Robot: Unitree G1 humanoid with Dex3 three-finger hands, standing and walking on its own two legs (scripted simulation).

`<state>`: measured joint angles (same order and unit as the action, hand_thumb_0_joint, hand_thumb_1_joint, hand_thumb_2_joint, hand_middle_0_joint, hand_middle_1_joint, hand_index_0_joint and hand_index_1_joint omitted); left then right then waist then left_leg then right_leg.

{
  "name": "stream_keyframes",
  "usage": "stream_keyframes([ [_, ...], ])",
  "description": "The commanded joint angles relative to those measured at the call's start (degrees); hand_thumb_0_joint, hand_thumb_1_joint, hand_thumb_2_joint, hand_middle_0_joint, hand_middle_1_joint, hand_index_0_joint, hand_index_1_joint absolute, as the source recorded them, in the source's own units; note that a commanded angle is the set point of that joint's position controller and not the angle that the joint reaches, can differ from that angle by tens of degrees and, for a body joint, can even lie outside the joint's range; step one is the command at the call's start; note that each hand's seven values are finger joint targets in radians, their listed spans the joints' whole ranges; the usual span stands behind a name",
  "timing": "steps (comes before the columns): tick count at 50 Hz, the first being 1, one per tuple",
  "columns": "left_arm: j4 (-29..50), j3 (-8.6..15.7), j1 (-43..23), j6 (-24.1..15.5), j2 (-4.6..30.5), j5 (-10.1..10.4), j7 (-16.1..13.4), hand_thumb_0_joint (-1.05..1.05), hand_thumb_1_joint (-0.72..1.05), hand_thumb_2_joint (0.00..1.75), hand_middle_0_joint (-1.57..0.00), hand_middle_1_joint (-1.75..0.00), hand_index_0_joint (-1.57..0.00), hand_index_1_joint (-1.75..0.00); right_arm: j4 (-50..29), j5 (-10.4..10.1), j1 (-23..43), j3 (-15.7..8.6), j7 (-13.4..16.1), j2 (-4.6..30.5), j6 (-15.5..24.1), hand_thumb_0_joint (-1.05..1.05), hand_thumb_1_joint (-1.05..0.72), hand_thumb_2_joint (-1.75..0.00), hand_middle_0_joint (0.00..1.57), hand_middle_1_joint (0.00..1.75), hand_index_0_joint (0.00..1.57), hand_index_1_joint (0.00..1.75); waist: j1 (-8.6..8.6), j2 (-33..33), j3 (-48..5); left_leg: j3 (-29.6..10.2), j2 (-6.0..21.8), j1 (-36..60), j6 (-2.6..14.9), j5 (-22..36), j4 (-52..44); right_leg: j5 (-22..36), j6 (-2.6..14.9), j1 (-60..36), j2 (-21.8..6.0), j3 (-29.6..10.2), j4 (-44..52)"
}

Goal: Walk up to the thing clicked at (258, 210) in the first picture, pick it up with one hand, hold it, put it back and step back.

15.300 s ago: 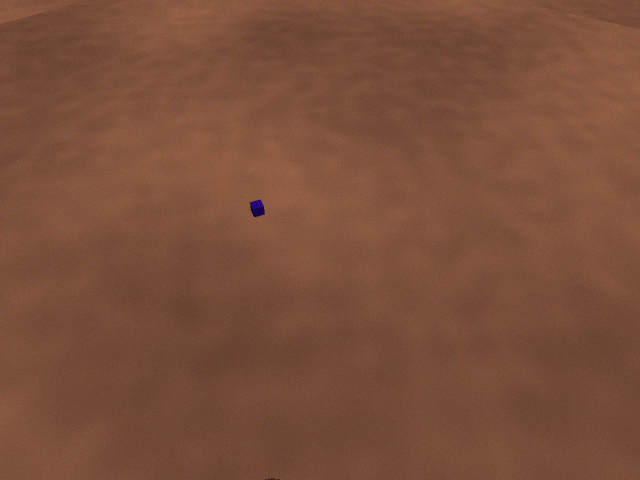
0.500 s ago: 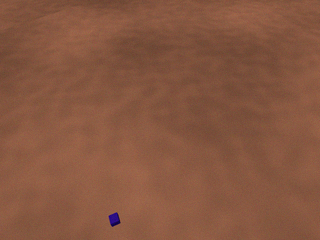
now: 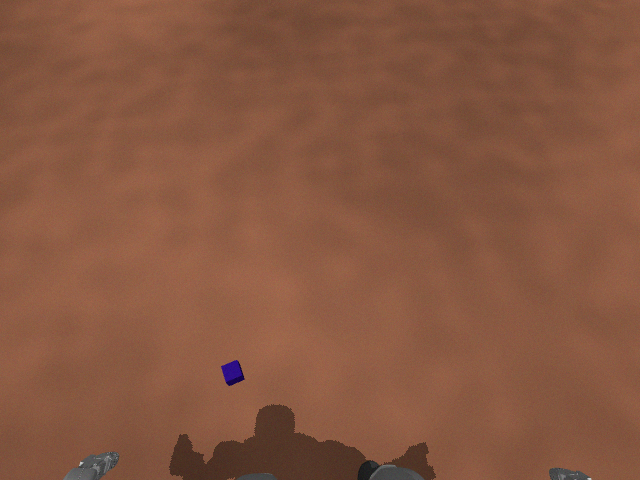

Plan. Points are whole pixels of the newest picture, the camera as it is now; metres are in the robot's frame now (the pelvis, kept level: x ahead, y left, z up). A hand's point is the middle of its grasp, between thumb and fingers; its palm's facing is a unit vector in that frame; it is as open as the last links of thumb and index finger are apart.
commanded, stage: walk up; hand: left
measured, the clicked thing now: (233, 373) +0.44 +0.27 -0.75
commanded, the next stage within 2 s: none
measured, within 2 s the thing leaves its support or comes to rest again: neither
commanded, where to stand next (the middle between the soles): +0.10 -0.03 m, yaw +0 degrees
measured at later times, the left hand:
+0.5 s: hand out of the picture +0.02 +0.28 -0.17, palm faces -0.10 -0.91 -0.40, open 7.3 cm
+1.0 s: hand out of the picture -0.12 +0.27 -0.16, palm faces +0.00 -0.94 -0.33, open 7.3 cm
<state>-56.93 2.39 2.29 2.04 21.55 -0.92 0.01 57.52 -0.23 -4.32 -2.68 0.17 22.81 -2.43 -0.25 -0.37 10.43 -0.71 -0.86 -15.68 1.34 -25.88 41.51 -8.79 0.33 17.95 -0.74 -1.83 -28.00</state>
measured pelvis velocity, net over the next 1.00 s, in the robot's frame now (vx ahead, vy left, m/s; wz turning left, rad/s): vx -0.23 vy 0.01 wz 0.00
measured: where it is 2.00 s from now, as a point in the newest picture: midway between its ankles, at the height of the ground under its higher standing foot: outside the picture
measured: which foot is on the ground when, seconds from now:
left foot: down 0.00-0.52, up 0.54-0.82, down 0.84-1.00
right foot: down 0.00-0.10, up 0.12-0.46, down 0.48-0.86, up 0.88-1.00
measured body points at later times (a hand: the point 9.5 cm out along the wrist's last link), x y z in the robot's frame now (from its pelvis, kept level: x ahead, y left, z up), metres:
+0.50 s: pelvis -0.10 +0.02 -0.02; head -0.02 +0.01 +0.42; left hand +0.03 +0.32 -0.14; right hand -0.02 -0.31 -0.14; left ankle -0.06 +0.14 -0.74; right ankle -0.13 -0.10 -0.74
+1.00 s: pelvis -0.23 +0.01 +0.00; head -0.18 +0.04 +0.44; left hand -0.12 +0.31 -0.14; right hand -0.14 -0.31 -0.10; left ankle -0.21 +0.13 -0.74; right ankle -0.25 -0.13 -0.64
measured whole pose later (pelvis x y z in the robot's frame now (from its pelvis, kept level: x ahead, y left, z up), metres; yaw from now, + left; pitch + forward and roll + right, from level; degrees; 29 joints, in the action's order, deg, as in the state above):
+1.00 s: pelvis -0.23 +0.01 +0.00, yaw +0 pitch -2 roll -1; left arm -45.2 4.6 8.3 5.7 22.1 -1.2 0.1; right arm 48.9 2.6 -10.2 -1.9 1.5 20.2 -1.2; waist -0.4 -2.8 9.4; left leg -2.1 0.9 -15.7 0.7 -15.9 33.9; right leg -29.6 0.7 27.0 7.1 -7.9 -69.5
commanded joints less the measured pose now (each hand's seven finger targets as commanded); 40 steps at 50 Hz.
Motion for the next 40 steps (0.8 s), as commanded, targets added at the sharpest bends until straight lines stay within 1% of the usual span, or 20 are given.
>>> stream_keyframes([
  [1,8.0,3.4,-5.9,-0.3,14.7,-1.0,-1.4,0.00,0.90,0.90,-0.20,-0.30,-0.20,-0.30,-2.7,-0.1,-10.0,-3.3,0.1,9.8,-0.3,0.00,-0.90,-0.90,0.20,0.30,0.20,0.30,3.02,-11.1,-14.8,-3.9,1.6,4.6,1.81,-2.2,4.1,19.2,11.28,-0.7,-15.8,-12.3,1.7],
  [3,8.6,2.9,-5.5,0.4,13.2,-0.4,-1.4,0.00,0.90,0.90,-0.20,-0.30,-0.20,-0.30,-3.2,0.7,-10.3,-3.5,0.4,9.8,0.5,0.00,-0.90,-0.90,0.20,0.30,0.20,0.30,3.55,-6.2,-14.7,-2.1,2.5,4.8,1.28,12.5,-11.7,14.9,7.26,-2.1,-10.0,-8.3,-5.4],
  [4,9.4,2.5,-4.4,0.9,11.4,0.3,-1.3,0.00,0.90,0.90,-0.20,-0.30,-0.20,-0.30,-3.6,1.7,-9.2,-4.1,0.6,12.3,0.9,0.00,-0.90,-0.90,0.20,0.30,0.20,0.30,2.90,3.9,-13.7,-9.5,8.1,4.8,2.09,25.7,-20.1,7.3,4.10,0.4,-3.4,-5.4,-13.1],
  [5,10.5,2.3,-4.3,1.1,9.6,0.6,-1.5,0.00,0.90,0.90,-0.20,-0.30,-0.20,-0.30,-4.2,2.3,-8.0,-5.1,0.6,16.2,1.1,0.00,-0.90,-0.90,0.20,0.30,0.20,0.30,2.17,13.7,-12.7,-19.6,15.3,9.4,4.11,40.5,-22.4,-12.0,2.03,8.9,5.3,-2.8,-21.8],
  [6,9.5,2.7,-1.7,1.8,9.8,0.3,-1.9,0.00,0.90,0.90,-0.20,-0.30,-0.20,-0.30,-5.7,3.0,-6.0,-5.4,0.8,16.8,1.4,0.00,-0.90,-0.90,0.20,0.30,0.20,0.30,0.75,9.5,-13.0,-19.9,18.3,8.8,7.66,46.4,-19.9,-24.3,1.23,9.5,6.9,-6.8,-28.8],
  [7,9.6,2.8,1.1,1.9,9.9,0.0,-2.1,0.00,0.90,0.90,-0.20,-0.30,-0.20,-0.30,-7.1,2.7,-4.8,-5.3,0.9,17.0,1.4,0.00,-0.90,-0.90,0.20,0.30,0.20,0.30,0.15,7.9,-13.3,-18.4,20.3,7.0,10.81,51.0,-18.3,-26.8,1.04,8.8,7.2,-7.7,-34.0],
  [8,8.9,3.2,-0.2,2.0,10.3,-0.3,-2.3,0.00,0.90,0.90,-0.20,-0.30,-0.20,-0.30,-8.1,2.5,-3.5,-5.4,1.0,18.2,1.3,0.00,-0.90,-0.90,0.20,0.30,0.20,0.30,1.56,11.1,-12.9,-22.2,22.6,3.3,12.77,47.3,-20.2,-27.6,0.79,7.9,8.0,-9.2,-38.7],
  [11,8.6,4.0,1.7,2.2,11.9,0.3,-1.9,0.00,0.90,0.90,-0.20,-0.30,-0.20,-0.30,-9.7,2.8,0.8,-4.5,2.2,14.3,1.9,0.00,-0.90,-0.90,0.20,0.30,0.20,0.30,-1.43,8.8,-9.7,-13.5,16.4,7.8,11.19,48.2,-15.4,-20.5,-0.09,12.8,7.0,-10.6,-43.8],
  [13,9.6,4.3,2.9,2.0,11.7,-0.1,-1.6,0.00,0.90,0.90,-0.20,-0.30,-0.20,-0.30,-10.2,2.2,-1.4,-4.3,2.6,13.3,2.1,0.00,-0.90,-0.90,0.20,0.30,0.20,0.30,-1.03,7.7,-10.2,-12.8,16.2,13.4,11.46,51.1,-13.0,-20.7,-0.79,14.3,6.8,-9.6,-42.8],
  [18,12.9,4.5,1.3,0.9,10.1,-0.4,-1.2,0.00,0.90,0.90,-0.20,-0.30,-0.20,-0.30,-10.0,1.3,-7.1,-4.6,3.2,13.4,1.9,0.00,-0.90,-0.90,0.20,0.30,0.20,0.30,2.59,7.6,-13.1,-12.6,15.9,20.9,10.97,49.3,-10.2,-19.8,-2.22,11.0,3.6,-5.6,-22.3],
  [21,12.1,4.8,4.5,0.4,9.5,-0.5,-0.9,0.00,0.90,0.90,-0.20,-0.30,-0.20,-0.30,-11.1,1.3,-5.4,-4.5,2.6,14.4,1.3,0.00,-0.90,-0.90,0.20,0.30,0.20,0.30,1.93,10.1,-15.7,-10.3,14.5,15.6,9.74,45.3,-7.7,-16.4,-0.82,1.2,2.4,-0.9,-8.7],
  [23,9.8,5.0,9.5,0.1,8.7,-0.7,-0.9,0.00,0.90,0.90,-0.20,-0.30,-0.20,-0.30,-12.0,0.9,-2.9,-4.3,2.3,14.4,0.7,0.00,-0.90,-0.90,0.20,0.30,0.20,0.30,-0.70,9.3,-17.1,-8.8,13.2,11.4,7.67,41.3,-4.2,-3.6,0.38,-6.8,2.5,1.1,5.1],
  [24,9.8,5.3,9.8,-0.4,10.7,-1.2,-1.0,0.00,0.90,0.90,-0.20,-0.30,-0.20,-0.30,-12.3,0.4,-2.4,-3.7,2.1,12.9,0.8,0.00,-0.90,-0.90,0.20,0.30,0.20,0.30,-1.05,5.5,-18.6,-6.8,10.4,7.1,5.41,36.5,-1.4,6.1,1.51,-11.7,-0.1,-2.8,5.7],
  [25,10.4,6.4,9.5,-0.7,14.6,-1.5,-1.0,0.00,0.90,0.90,-0.20,-0.30,-0.20,-0.30,-13.2,-0.1,-2.0,-3.0,1.9,10.8,1.0,0.00,-0.90,-0.90,0.20,0.30,0.20,0.30,-1.13,-2.2,-18.8,-6.6,4.8,-3.1,2.05,25.1,3.0,18.3,4.58,-16.1,-7.1,-13.6,1.4],
  [26,11.9,6.9,6.4,-0.1,18.1,-0.6,-0.7,0.00,0.90,0.90,-0.20,-0.30,-0.20,-0.30,-13.9,-0.2,-0.5,-2.7,2.6,9.1,0.8,0.00,-0.90,-0.90,0.20,0.30,0.20,0.30,-2.16,-13.9,-14.8,-0.6,-3.8,-7.5,-0.40,-2.3,12.5,25.1,14.35,-9.4,-16.9,-21.9,4.4],
  [27,13.7,6.9,4.6,-0.5,19.3,-1.0,-0.8,0.00,0.90,0.90,-0.20,-0.30,-0.20,-0.30,-13.2,-0.4,-1.3,-3.7,3.1,10.4,0.4,0.00,-0.90,-0.90,0.20,0.30,0.20,0.30,-2.60,-15.4,-12.5,-4.5,-2.7,-5.9,-1.05,-14.1,23.7,28.6,18.95,-2.1,-22.1,-27.9,5.2],
  [31,15.8,5.7,0.9,-0.1,12.1,-0.9,-1.4,0.00,0.90,0.90,-0.20,-0.30,-0.20,-0.30,-10.8,-0.4,-5.7,-2.7,2.7,10.4,0.7,0.00,-0.90,-0.90,0.20,0.30,0.20,0.30,0.73,-7.5,-9.8,-7.6,-5.6,-11.2,-1.58,-5.3,26.8,27.8,11.28,-6.8,-10.1,-10.4,0.4],
  [33,16.5,5.6,3.8,0.1,11.6,-1.3,-1.6,0.00,0.90,0.90,-0.20,-0.30,-0.20,-0.30,-11.4,-0.2,-5.8,-2.1,3.1,10.0,1.3,0.00,-0.90,-0.90,0.20,0.30,0.20,0.30,-1.22,-8.6,-11.1,-5.7,-5.0,-11.3,-2.53,-3.8,23.2,28.4,11.53,-9.8,-9.2,-9.9,-0.7],
  [37,18.0,5.9,6.2,0.9,11.8,-1.7,-1.9,0.00,0.90,0.90,-0.20,-0.30,-0.20,-0.30,-12.4,0.8,-6.9,-2.3,3.3,9.1,2.2,0.00,-0.90,-0.90,0.20,0.30,0.20,0.30,-2.31,-11.9,-13.8,-2.2,-1.4,-11.2,-2.97,-5.0,5.2,30.9,12.06,-19.1,-11.0,-10.4,-4.4],
  [40,19.1,5.5,4.6,1.7,12.3,-0.6,-1.3,0.00,0.90,0.90,-0.20,-0.30,-0.20,-0.30,-11.4,1.7,-10.4,-3.1,2.9,9.0,2.7,0.00,-0.90,-0.90,0.20,0.30,0.20,0.30,0.23,-10.2,-15.4,1.1,-0.6,-1.3,-1.71,9.0,-14.0,22.9,9.19,-14.1,-9.5,-8.8,-10.3],
])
